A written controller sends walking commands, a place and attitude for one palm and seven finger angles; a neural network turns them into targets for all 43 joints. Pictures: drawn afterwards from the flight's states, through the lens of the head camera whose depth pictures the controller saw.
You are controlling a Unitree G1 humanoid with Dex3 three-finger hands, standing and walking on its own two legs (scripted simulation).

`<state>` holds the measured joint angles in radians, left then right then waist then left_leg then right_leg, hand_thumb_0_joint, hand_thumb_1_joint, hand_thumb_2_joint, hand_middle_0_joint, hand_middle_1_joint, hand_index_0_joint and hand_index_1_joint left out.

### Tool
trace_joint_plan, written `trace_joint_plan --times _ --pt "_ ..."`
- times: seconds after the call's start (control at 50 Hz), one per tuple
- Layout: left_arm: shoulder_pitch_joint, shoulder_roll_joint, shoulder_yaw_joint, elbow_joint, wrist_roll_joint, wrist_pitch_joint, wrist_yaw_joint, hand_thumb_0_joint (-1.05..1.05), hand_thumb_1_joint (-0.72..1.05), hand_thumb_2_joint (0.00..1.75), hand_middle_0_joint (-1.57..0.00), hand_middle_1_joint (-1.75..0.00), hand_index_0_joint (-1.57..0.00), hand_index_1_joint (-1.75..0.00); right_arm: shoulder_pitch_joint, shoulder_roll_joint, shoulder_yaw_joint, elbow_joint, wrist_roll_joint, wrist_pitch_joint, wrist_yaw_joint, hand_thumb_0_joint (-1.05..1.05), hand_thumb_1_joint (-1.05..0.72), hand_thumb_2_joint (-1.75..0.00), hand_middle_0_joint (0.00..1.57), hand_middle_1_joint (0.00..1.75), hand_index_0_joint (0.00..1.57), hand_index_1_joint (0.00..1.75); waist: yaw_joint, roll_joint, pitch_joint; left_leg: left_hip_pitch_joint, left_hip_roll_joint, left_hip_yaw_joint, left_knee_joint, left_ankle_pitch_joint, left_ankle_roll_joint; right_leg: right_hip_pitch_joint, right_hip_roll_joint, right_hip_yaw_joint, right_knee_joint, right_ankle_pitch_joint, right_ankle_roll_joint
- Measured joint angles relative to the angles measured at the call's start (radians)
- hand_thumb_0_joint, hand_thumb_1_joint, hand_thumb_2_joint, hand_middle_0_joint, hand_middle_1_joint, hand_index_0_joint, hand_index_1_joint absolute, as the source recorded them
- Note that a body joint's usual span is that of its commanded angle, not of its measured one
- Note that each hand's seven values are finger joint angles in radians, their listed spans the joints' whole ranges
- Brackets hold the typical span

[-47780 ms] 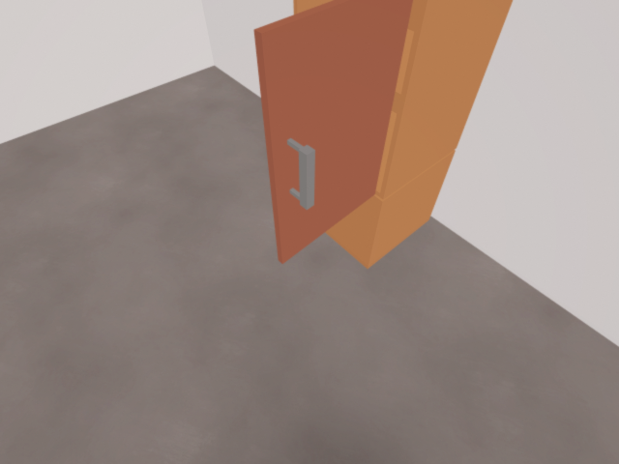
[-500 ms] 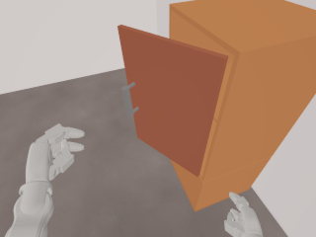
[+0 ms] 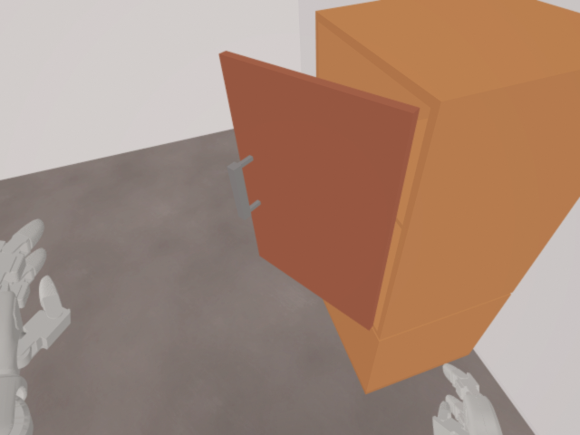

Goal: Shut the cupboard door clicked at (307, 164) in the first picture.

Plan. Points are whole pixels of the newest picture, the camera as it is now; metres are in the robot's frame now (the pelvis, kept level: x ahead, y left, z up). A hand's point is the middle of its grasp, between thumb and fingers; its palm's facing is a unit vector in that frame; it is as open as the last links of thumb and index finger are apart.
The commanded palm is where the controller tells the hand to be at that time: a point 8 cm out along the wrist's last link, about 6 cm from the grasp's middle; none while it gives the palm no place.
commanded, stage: draw the hand back to the body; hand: left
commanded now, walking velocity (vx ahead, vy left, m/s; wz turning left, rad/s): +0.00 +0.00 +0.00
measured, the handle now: (246, 187) +0.63 +0.20 -0.04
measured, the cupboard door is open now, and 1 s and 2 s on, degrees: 31 31 31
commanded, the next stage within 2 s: step back with the hand held close in 0.14 s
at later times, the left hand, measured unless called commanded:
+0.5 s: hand (60, 311) +0.19 +0.28 +0.15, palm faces +0.38 -0.78 -0.50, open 7.5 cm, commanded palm +0.13 +0.32 +0.17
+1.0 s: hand out of the picture +0.05 +0.30 +0.15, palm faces +0.54 -0.72 -0.43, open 7.5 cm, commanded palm -0.02 +0.33 +0.17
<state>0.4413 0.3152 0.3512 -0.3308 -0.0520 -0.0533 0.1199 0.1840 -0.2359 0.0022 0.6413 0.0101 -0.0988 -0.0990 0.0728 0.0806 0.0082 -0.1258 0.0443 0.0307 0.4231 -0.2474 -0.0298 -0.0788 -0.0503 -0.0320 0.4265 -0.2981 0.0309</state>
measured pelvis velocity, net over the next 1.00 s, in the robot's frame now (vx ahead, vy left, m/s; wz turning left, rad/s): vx -0.13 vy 0.01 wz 0.11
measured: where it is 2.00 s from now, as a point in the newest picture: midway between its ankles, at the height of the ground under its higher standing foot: outside the picture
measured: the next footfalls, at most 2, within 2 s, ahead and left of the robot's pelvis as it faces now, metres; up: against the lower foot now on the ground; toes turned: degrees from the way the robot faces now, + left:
right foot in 1.42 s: -0.28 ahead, -0.08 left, +0.00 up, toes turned +7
left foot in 1.64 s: -0.28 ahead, +0.16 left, +0.00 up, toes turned +11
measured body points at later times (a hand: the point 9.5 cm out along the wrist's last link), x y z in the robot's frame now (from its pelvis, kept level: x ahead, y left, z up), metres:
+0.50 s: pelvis -0.01 +0.02 +0.00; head +0.00 +0.00 +0.45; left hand +0.17 +0.32 +0.18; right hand +0.17 -0.23 -0.09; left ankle -0.01 +0.14 -0.74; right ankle -0.04 -0.13 -0.74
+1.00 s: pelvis -0.13 +0.01 -0.03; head -0.13 +0.03 +0.42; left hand +0.01 +0.34 +0.18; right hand +0.06 -0.20 -0.10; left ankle -0.02 +0.15 -0.74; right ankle -0.04 -0.13 -0.74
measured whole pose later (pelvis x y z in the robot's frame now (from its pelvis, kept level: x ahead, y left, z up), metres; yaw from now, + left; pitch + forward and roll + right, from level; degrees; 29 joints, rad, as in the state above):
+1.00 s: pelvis -0.13 +0.01 -0.03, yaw +7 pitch -3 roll -3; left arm 0.46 0.40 0.44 -0.48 -0.01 -0.22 0.14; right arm 0.23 -0.20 0.01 0.57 0.01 -0.07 -0.10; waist -0.01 0.01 0.04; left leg -0.49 0.06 0.00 0.73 -0.30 0.03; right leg -0.36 -0.01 -0.01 0.66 -0.25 0.05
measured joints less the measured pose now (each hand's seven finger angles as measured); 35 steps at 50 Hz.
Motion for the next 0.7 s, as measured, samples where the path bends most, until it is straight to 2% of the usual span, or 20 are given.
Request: trace_joint_plan --times 0.12,0.28,0.4,0.54,0.64,0.7 --pt "0.017 0.012 -0.015 -0.041 0.003 -0.006 -0.003 0.02 0.89 0.90 -0.22 -0.31 -0.22 -0.31 0.004 0.013 0.005 -0.001 -0.005 -0.019 -0.001 0.02 -0.91 -0.89 0.20 0.30 0.20 0.30 -0.010 -0.015 -0.008 0.006 0.008 0.004 0.002 -0.006 -0.006 0.004 0.008 0.005 0.000 -0.002 -0.005" --pt "0.024 0.034 0.019 -0.044 -0.003 -0.026 -0.009 0.02 0.89 0.90 -0.21 -0.30 -0.21 -0.30 0.005 0.018 0.004 -0.004 -0.003 -0.015 0.004 0.01 -0.90 -0.89 0.20 0.30 0.20 0.30 -0.015 -0.006 -0.011 0.012 0.012 0.012 -0.002 -0.007 -0.006 0.009 0.012 0.012 -0.010 0.003 -0.004" --pt "0.021 0.047 0.047 -0.022 -0.001 -0.063 -0.016 0.02 0.89 0.90 -0.21 -0.30 -0.21 -0.30 -0.021 -0.005 -0.004 -0.019 -0.003 0.046 0.007 0.01 -0.90 -0.89 0.20 0.30 0.20 0.30 -0.044 0.008 -0.013 -0.088 0.017 -0.003 0.063 -0.018 0.004 -0.058 0.016 0.000 -0.004 0.019 0.004" --pt "0.094 0.085 0.045 -0.104 -0.010 -0.059 -0.012 0.02 0.89 0.90 -0.21 -0.30 -0.21 -0.30 -0.035 -0.007 -0.021 -0.064 0.001 0.108 -0.007 0.01 -0.91 -0.89 0.20 0.30 0.20 0.30 -0.063 -0.027 0.008 -0.134 -0.008 0.025 0.064 0.006 0.028 -0.124 -0.011 0.028 0.020 0.041 0.028" --pt "0.113 0.134 0.078 -0.144 -0.016 -0.068 0.001 0.02 0.88 0.90 -0.21 -0.30 -0.21 -0.30 -0.031 0.011 -0.013 -0.089 0.004 0.129 -0.011 0.01 -0.91 -0.89 0.20 0.30 0.20 0.30 -0.069 -0.059 0.008 -0.165 -0.014 0.031 0.081 0.022 0.040 -0.155 -0.017 0.035 0.033 0.062 0.038" --pt "0.107 0.143 0.092 -0.148 -0.015 -0.079 0.011 0.02 0.88 0.90 -0.21 -0.30 -0.21 -0.30 -0.025 0.018 -0.005 -0.098 0.005 0.125 -0.010 0.01 -0.91 -0.89 0.20 0.30 0.20 0.30 -0.071 -0.072 0.005 -0.188 -0.015 0.028 0.098 0.033 0.046 -0.173 -0.018 0.034 0.045 0.076 0.041"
